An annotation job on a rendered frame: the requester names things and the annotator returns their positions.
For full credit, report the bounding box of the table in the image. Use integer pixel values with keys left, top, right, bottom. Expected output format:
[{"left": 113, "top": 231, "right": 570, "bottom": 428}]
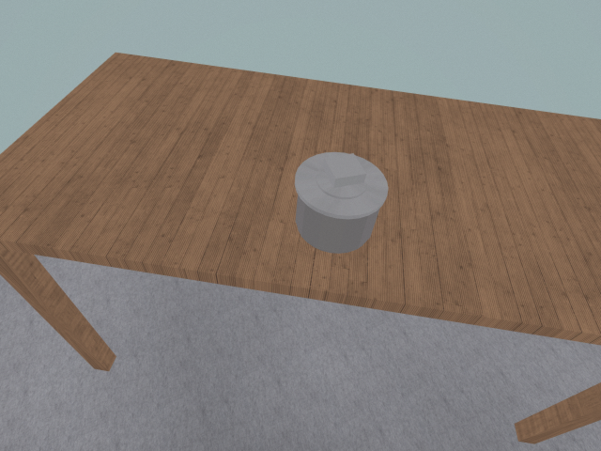
[{"left": 0, "top": 53, "right": 601, "bottom": 444}]

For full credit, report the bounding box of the lid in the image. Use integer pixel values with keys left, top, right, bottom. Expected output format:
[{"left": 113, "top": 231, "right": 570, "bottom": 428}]
[{"left": 295, "top": 152, "right": 389, "bottom": 219}]

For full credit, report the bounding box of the knob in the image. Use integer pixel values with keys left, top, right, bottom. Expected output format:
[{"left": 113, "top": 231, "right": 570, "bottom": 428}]
[{"left": 323, "top": 153, "right": 366, "bottom": 188}]

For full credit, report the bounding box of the pot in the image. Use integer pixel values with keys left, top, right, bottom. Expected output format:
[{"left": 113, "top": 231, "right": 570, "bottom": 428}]
[{"left": 296, "top": 195, "right": 380, "bottom": 254}]

